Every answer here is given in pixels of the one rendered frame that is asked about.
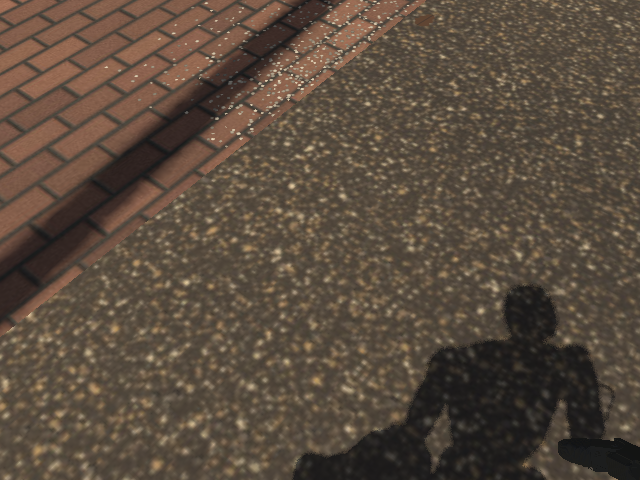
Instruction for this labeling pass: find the right robot hand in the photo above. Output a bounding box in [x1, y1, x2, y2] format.
[558, 438, 640, 480]

